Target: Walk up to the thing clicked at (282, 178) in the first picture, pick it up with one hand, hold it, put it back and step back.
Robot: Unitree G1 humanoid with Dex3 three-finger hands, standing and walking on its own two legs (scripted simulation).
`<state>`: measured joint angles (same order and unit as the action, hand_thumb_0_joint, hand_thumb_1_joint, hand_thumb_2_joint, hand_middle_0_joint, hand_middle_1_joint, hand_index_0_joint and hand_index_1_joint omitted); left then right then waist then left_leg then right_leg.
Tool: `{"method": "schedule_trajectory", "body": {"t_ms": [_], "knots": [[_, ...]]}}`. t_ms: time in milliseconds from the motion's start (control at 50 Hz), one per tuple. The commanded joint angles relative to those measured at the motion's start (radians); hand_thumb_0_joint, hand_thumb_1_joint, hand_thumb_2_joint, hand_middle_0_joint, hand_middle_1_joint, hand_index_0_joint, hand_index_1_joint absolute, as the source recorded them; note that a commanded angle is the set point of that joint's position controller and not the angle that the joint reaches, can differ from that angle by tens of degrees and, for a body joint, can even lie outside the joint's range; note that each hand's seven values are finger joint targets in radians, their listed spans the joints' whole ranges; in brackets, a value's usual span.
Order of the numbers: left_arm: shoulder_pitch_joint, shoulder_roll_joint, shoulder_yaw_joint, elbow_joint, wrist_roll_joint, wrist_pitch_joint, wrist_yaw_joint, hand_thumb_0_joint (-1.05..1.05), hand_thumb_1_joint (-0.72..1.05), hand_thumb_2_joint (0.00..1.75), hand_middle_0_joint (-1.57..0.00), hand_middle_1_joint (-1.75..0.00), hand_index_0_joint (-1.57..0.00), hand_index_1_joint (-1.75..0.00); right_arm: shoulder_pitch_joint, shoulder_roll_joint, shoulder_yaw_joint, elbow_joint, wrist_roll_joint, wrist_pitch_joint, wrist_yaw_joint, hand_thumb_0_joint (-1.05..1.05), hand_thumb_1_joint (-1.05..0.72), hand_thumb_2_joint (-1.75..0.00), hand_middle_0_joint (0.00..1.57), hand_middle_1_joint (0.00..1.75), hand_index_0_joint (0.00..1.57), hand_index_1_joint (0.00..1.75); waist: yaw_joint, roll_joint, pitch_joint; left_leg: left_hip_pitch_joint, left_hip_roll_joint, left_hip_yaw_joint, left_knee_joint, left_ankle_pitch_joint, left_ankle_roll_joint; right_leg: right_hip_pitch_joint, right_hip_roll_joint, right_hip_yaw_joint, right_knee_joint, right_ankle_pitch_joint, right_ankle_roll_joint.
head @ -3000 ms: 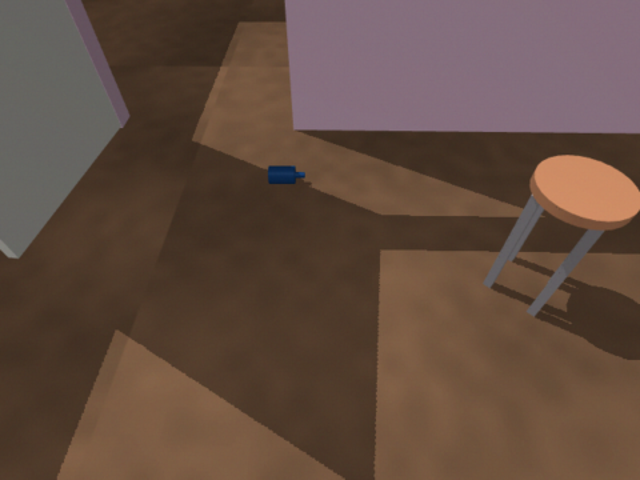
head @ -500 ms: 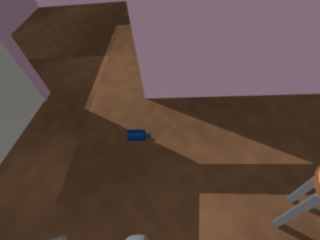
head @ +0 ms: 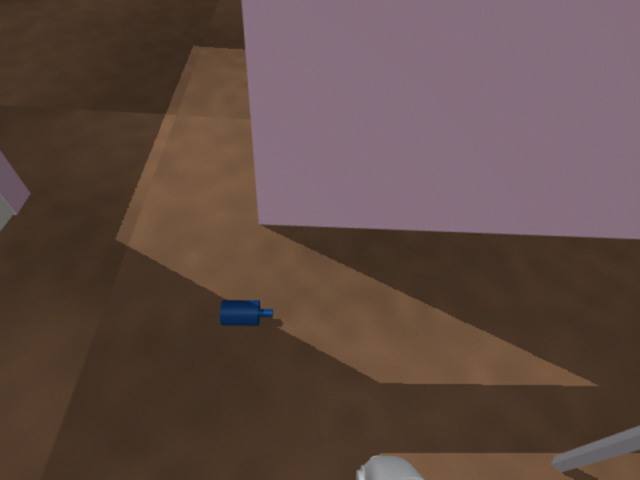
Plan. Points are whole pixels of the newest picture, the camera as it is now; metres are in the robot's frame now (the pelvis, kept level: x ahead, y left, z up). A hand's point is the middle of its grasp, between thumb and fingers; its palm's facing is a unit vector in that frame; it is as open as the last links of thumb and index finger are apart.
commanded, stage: walk up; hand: left
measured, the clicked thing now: (247, 312) +0.71 +0.19 -0.73
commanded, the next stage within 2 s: none
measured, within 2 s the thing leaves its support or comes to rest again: neither
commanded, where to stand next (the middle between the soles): +0.38 -0.01 m, yaw -2 degrees
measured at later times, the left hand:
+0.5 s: hand (168, 396) +0.25 +0.22 -0.11, palm faces -0.05 -0.92 -0.40, open 7.4 cm
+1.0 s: hand (145, 365) +0.32 +0.28 -0.16, palm faces -0.05 -0.95 -0.32, open 7.4 cm
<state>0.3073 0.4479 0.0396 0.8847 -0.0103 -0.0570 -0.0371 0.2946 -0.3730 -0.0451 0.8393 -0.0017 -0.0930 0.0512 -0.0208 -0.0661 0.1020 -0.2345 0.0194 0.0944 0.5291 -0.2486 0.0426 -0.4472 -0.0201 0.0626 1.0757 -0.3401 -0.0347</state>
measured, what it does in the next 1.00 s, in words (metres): walks ahead: right foot, then left foot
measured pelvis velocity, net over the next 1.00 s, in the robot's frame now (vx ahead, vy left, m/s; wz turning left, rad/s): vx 0.27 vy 0.01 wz -0.01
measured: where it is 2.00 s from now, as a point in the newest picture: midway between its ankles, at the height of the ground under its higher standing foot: (305, 447)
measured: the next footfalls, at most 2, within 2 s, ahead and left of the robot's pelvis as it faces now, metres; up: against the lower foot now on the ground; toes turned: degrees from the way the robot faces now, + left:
right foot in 0.30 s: +0.25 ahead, -0.14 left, +0.00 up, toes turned -5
left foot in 0.78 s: +0.34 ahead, +0.13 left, +0.00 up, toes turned +0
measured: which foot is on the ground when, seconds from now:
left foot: down 0.00-0.32, up 0.34-0.76, down 0.78-1.00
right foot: up 0.00-0.28, down 0.30-0.82, up 0.84-1.00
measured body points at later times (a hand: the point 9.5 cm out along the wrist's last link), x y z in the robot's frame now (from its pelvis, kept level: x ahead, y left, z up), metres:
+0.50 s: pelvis +0.15 -0.04 +0.00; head +0.16 -0.08 +0.45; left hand +0.25 +0.26 -0.09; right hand +0.19 -0.36 -0.13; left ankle +0.15 +0.12 -0.66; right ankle +0.21 -0.13 -0.74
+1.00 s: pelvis +0.27 +0.01 +0.00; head +0.30 +0.05 +0.44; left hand +0.32 +0.33 -0.14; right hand +0.34 -0.30 -0.10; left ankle +0.31 +0.12 -0.74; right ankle +0.28 -0.14 -0.68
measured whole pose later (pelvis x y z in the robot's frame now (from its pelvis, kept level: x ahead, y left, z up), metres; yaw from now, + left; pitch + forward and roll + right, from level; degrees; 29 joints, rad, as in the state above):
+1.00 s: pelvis +0.27 +0.01 +0.00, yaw +0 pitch -3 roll -1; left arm 0.28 0.42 0.03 0.89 -0.01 -0.01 -0.02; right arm 0.26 -0.36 -0.02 0.85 -0.01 -0.07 0.02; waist 0.00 -0.06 0.13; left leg -0.27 0.03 0.05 0.55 -0.23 0.02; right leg -0.41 -0.02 0.04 0.97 -0.43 -0.03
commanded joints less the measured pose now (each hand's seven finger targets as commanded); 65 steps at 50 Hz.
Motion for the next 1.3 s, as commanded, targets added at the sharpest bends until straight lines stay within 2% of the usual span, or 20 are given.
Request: {"method": "schedule_trajectory", "body": {"t_ms": [0, 140, 260, 280, 300, 320, 340, 440, 580, 680, 740, 760, 800, 820, 840, 900, 1060, 1140, 1200, 1280], "knots": [[0.063, 0.154, 0.051, -0.064, 0.001, -0.006, 0.002, 0.00, 0.90, 0.90, -0.20, -0.30, -0.20, -0.30, 0.064, -0.260, -0.083, -0.070, 0.003, -0.020, -0.031, 0.00, -0.90, -0.90, 0.20, 0.30, 0.20, 0.30, 0.006, 0.221, -0.077, 0.179, 0.230, -0.187, -0.234, 0.421, 0.127, -0.113, -0.042, 0.007, -0.070, 0.083, 0.019], [-0.113, 0.115, 0.046, -0.121, 0.014, -0.006, -0.018, 0.00, 0.90, 0.90, -0.20, -0.30, -0.20, -0.30, 0.108, -0.267, -0.084, -0.075, -0.003, -0.008, -0.033, 0.00, -0.90, -0.90, 0.20, 0.30, 0.20, 0.30, -0.030, 0.180, -0.026, 0.183, 0.213, -0.111, -0.212, 0.488, 0.131, -0.077, -0.056, -0.081, -0.356, 0.172, 0.015], [0.021, 0.152, 0.074, -0.064, 0.021, -0.027, -0.006, 0.00, 0.90, 0.90, -0.20, -0.30, -0.20, -0.30, 0.053, -0.251, -0.069, -0.113, 0.000, 0.013, -0.028, 0.00, -0.90, -0.90, 0.20, 0.30, 0.20, 0.30, 0.061, 0.069, -0.097, 0.002, 0.173, -0.080, 0.052, 0.282, 0.106, 0.345, 0.011, -0.119, -0.579, 0.191, -0.022], [0.108, 0.196, 0.097, -0.045, 0.022, -0.037, 0.005, 0.00, 0.90, 0.90, -0.20, -0.30, -0.20, -0.30, 0.104, -0.198, -0.050, -0.114, 0.001, 0.010, -0.025, 0.00, -0.90, -0.90, 0.20, 0.30, 0.20, 0.30, 0.098, -0.058, -0.172, -0.072, 0.110, -0.045, 0.274, 0.207, 0.072, 0.499, -0.043, -0.022, -0.637, 0.124, -0.050], [0.163, 0.285, 0.123, -0.051, 0.026, -0.044, 0.016, 0.00, 0.90, 0.90, -0.20, -0.30, -0.20, -0.30, 0.161, -0.146, -0.030, -0.124, 0.000, 0.012, -0.021, 0.00, -0.90, -0.90, 0.20, 0.30, 0.20, 0.30, 0.098, -0.246, -0.240, -0.261, 0.000, -0.002, 0.492, -0.190, 0.023, 0.632, -0.296, 0.368, -0.699, 0.004, -0.123], [0.132, 0.303, 0.117, -0.062, 0.015, -0.039, 0.016, 0.00, 0.90, 0.90, -0.20, -0.30, -0.20, -0.30, 0.137, -0.241, -0.053, -0.100, -0.001, 0.028, -0.027, 0.00, -0.90, -0.90, 0.20, 0.30, 0.20, 0.30, 0.110, -0.150, -0.186, -0.369, -0.030, -0.069, 0.604, -0.317, 0.013, 0.573, -0.406, 0.604, -0.809, -0.167, -0.224], [0.080, 0.300, 0.114, -0.075, 0.006, -0.035, 0.019, 0.00, 0.90, 0.90, -0.20, -0.30, -0.20, -0.30, 0.113, -0.283, -0.065, -0.082, -0.010, 0.037, -0.035, 0.00, -0.90, -0.90, 0.20, 0.30, 0.20, 0.30, 0.096, -0.109, -0.134, -0.381, 0.019, -0.124, 0.638, -0.328, 0.005, 0.487, -0.432, 0.636, -0.828, -0.250, -0.269], [-0.009, 0.201, 0.084, -0.093, 0.007, -0.050, 0.024, 0.00, 0.90, 0.90, -0.20, -0.30, -0.20, -0.30, 0.137, -0.225, -0.057, -0.024, -0.001, 0.049, -0.012, 0.00, -0.90, -0.90, 0.20, 0.30, 0.20, 0.30, 0.024, -0.064, -0.027, -0.276, 0.050, -0.161, 0.540, -0.076, -0.009, 0.251, -0.214, 0.173, -0.829, 0.098, -0.130], [-0.009, 0.217, 0.094, -0.131, 0.026, -0.047, 0.011, 0.00, 0.90, 0.90, -0.20, -0.30, -0.20, -0.30, 0.052, -0.229, -0.078, -0.035, -0.022, 0.053, 0.012, 0.00, -0.90, -0.90, 0.20, 0.30, 0.20, 0.30, 0.036, -0.108, 0.009, -0.259, 0.078, -0.102, 0.295, 0.013, -0.069, 0.153, -0.207, 0.083, -0.906, -0.170, -0.171], [0.015, 0.225, 0.090, -0.125, 0.026, -0.034, 0.007, 0.00, 0.90, 0.90, -0.20, -0.30, -0.20, -0.30, -0.013, -0.205, -0.070, -0.036, -0.027, 0.027, 0.006, 0.00, -0.90, -0.90, 0.20, 0.30, 0.20, 0.30, 0.060, -0.056, -0.014, -0.156, 0.065, -0.076, 0.104, 0.030, -0.048, 0.179, -0.224, 0.060, -0.791, -0.073, -0.170], [-0.018, 0.201, 0.068, -0.134, 0.020, -0.018, 0.012, 0.00, 0.90, 0.90, -0.20, -0.30, -0.20, -0.30, 0.067, -0.216, -0.075, 0.000, -0.025, 0.012, -0.013, 0.00, -0.90, -0.90, 0.20, 0.30, 0.20, 0.30, -0.005, 0.020, -0.067, 0.068, 0.020, -0.054, -0.011, 0.059, -0.022, 0.085, -0.194, 0.015, -0.608, 0.038, -0.135], [0.003, 0.157, 0.050, -0.133, 0.023, -0.013, 0.014, 0.00, 0.90, 0.90, -0.20, -0.30, -0.20, -0.30, 0.136, -0.238, -0.081, 0.020, -0.027, 0.005, -0.025, 0.00, -0.90, -0.90, 0.20, 0.30, 0.20, 0.30, -0.035, 0.097, -0.113, 0.173, 0.031, -0.100, -0.061, -0.012, -0.004, 0.049, -0.162, -0.014, -0.461, 0.086, -0.099], [0.102, 0.069, 0.017, -0.106, 0.007, 0.008, 0.022, 0.00, 0.90, 0.90, -0.20, -0.30, -0.20, -0.30, 0.096, -0.336, -0.090, -0.019, -0.029, -0.001, -0.044, 0.00, -0.90, -0.90, 0.20, 0.30, 0.20, 0.30, 0.018, 0.320, -0.069, 0.180, 0.330, -0.584, -0.265, -0.019, 0.080, -0.135, 0.058, -0.080, -0.141, -0.167, 0.005], [0.107, 0.160, 0.045, -0.075, 0.011, 0.018, 0.039, 0.00, 0.90, 0.90, -0.20, -0.30, -0.20, -0.30, 0.088, -0.379, -0.103, -0.018, -0.011, 0.005, -0.039, 0.00, -0.90, -0.90, 0.20, 0.30, 0.20, 0.30, 0.001, 0.303, -0.076, 0.159, 0.401, -0.642, -0.243, -0.019, 0.189, -0.122, 0.003, -0.042, -0.052, -0.226, -0.008], [0.067, 0.191, 0.046, -0.069, 0.016, 0.018, 0.043, 0.00, 0.90, 0.90, -0.20, -0.30, -0.20, -0.30, 0.090, -0.343, -0.100, -0.013, -0.006, 0.010, -0.042, 0.00, -0.90, -0.90, 0.20, 0.30, 0.20, 0.30, -0.004, 0.234, -0.047, 0.115, 0.363, -0.588, -0.228, 0.054, 0.203, -0.119, -0.011, -0.009, -0.007, -0.206, -0.009], [0.073, 0.166, 0.045, -0.042, 0.004, 0.022, 0.040, 0.00, 0.90, 0.90, -0.20, -0.30, -0.20, -0.30, 0.045, -0.277, -0.070, -0.033, -0.003, 0.006, -0.056, 0.00, -0.90, -0.90, 0.20, 0.30, 0.20, 0.30, 0.023, 0.224, -0.075, 0.126, 0.247, -0.300, -0.160, 0.436, 0.130, -0.059, -0.026, 0.035, -0.061, -0.113, -0.005], [0.002, 0.112, 0.034, 0.004, 0.004, 0.028, 0.047, 0.00, 0.90, 0.90, -0.20, -0.30, -0.20, -0.30, -0.063, -0.255, -0.048, -0.047, -0.004, 0.035, -0.066, 0.00, -0.90, -0.90, 0.20, 0.30, 0.20, 0.30, 0.019, 0.255, -0.109, -0.018, 0.217, -0.168, -0.045, 0.549, 0.152, 0.137, -0.016, -0.088, -0.316, 0.024, 0.028], [0.016, 0.123, 0.037, 0.049, 0.016, 0.015, 0.056, 0.00, 0.90, 0.90, -0.20, -0.30, -0.20, -0.30, -0.123, -0.227, -0.033, -0.042, 0.016, 0.061, -0.062, 0.00, -0.90, -0.90, 0.20, 0.30, 0.20, 0.30, 0.058, 0.160, -0.168, -0.070, 0.178, -0.161, 0.089, 0.340, 0.082, 0.306, -0.006, -0.078, -0.587, 0.210, -0.001], [-0.129, 0.251, 0.049, 0.022, 0.020, 0.002, 0.055, 0.00, 0.90, 0.90, -0.20, -0.30, -0.20, -0.30, -0.110, -0.174, -0.015, -0.007, 0.022, 0.077, -0.069, 0.00, -0.90, -0.90, 0.20, 0.30, 0.20, 0.30, 0.022, -0.131, -0.132, -0.069, 0.009, -0.089, 0.226, -0.209, -0.020, 0.157, -0.327, 0.327, -0.697, 0.320, -0.195], [-0.223, 0.154, 0.018, 0.029, 0.014, 0.007, 0.050, 0.00, 0.90, 0.90, -0.20, -0.30, -0.20, -0.30, -0.118, -0.202, -0.020, 0.083, 0.018, 0.063, -0.055, 0.00, -0.90, -0.90, 0.20, 0.30, 0.20, 0.30, -0.012, -0.085, -0.112, 0.053, 0.064, -0.128, 0.011, 0.042, -0.004, 0.129, -0.167, 0.094, -0.637, 0.280, -0.046]]}}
